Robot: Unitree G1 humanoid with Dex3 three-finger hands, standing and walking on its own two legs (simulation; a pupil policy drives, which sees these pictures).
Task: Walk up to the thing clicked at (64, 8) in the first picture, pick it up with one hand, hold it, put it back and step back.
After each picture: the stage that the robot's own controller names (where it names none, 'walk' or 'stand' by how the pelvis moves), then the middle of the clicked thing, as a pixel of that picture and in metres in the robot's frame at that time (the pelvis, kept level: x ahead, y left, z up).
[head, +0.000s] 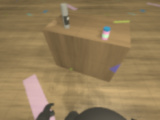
stand; (65, 16) +0.99 +0.36 +0.11
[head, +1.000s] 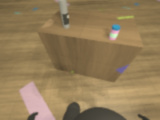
walk; (64, 15) +0.87 +0.31 +0.15
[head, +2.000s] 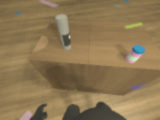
stand; (64, 34) +0.54 +0.22 +0.14
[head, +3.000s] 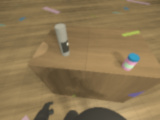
stand; (63, 41) +0.51 +0.25 +0.12
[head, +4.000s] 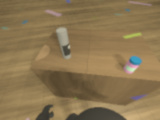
stand; (64, 45) +0.50 +0.24 +0.11
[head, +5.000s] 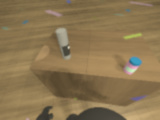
stand; (64, 45) +0.50 +0.24 +0.11
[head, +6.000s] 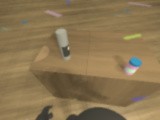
stand; (64, 46) +0.49 +0.24 +0.11
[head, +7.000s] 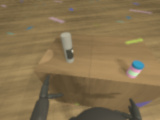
rise first; (68, 49) +0.49 +0.23 +0.11
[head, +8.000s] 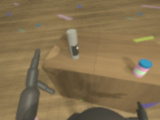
go down; (73, 45) +0.52 +0.21 +0.12
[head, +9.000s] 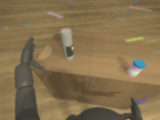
go down; (68, 46) +0.50 +0.21 +0.12
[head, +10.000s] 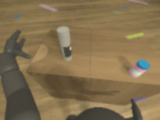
go down; (65, 46) +0.47 +0.20 +0.12
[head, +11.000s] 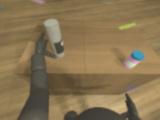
close in; (56, 41) +0.48 +0.22 +0.14
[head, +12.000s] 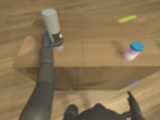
close; (55, 33) +0.52 +0.21 +0.16
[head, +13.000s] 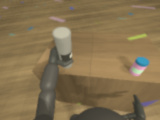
lift; (64, 52) +0.33 +0.16 +0.24
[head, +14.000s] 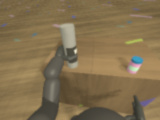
lift; (70, 48) +0.35 +0.15 +0.26
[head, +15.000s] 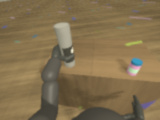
hold; (66, 48) +0.33 +0.17 +0.27
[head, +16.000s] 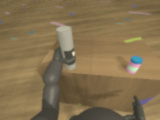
crouch; (67, 50) +0.34 +0.16 +0.24
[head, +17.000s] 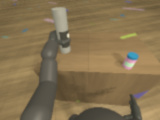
crouch; (62, 33) +0.45 +0.19 +0.29
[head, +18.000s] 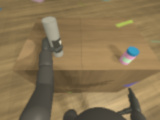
lower; (54, 40) +0.49 +0.21 +0.14
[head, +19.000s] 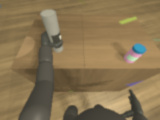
lower; (54, 34) +0.50 +0.22 +0.16
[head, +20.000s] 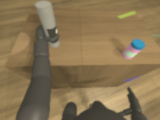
lower; (50, 28) +0.53 +0.22 +0.17
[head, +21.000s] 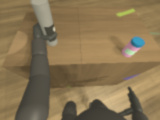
lower; (47, 26) +0.54 +0.23 +0.17
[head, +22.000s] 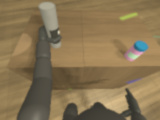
loosen; (52, 29) +0.52 +0.21 +0.17
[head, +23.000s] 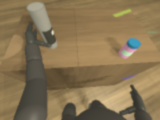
withdraw; (46, 30) +0.52 +0.22 +0.17
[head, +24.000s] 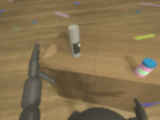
sink last; (75, 43) +0.51 +0.19 +0.14
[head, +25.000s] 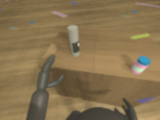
stand; (74, 42) +0.53 +0.20 +0.12
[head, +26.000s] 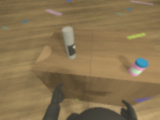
stand; (69, 44) +0.50 +0.20 +0.12
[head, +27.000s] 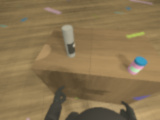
stand; (69, 43) +0.51 +0.21 +0.12
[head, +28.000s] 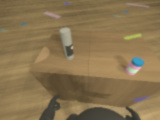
stand; (67, 45) +0.50 +0.21 +0.12
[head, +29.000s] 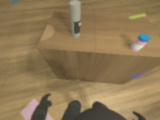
walk; (75, 21) +0.65 +0.17 +0.13
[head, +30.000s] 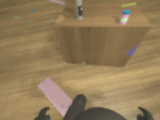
walk; (78, 7) +1.03 +0.27 +0.14
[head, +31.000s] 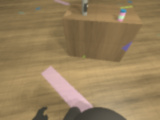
stand; (84, 4) +1.27 +0.19 +0.13
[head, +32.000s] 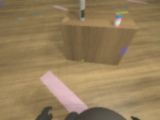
stand; (82, 10) +1.24 +0.21 +0.11
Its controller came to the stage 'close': yes
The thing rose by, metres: 0.21
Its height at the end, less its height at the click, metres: +0.00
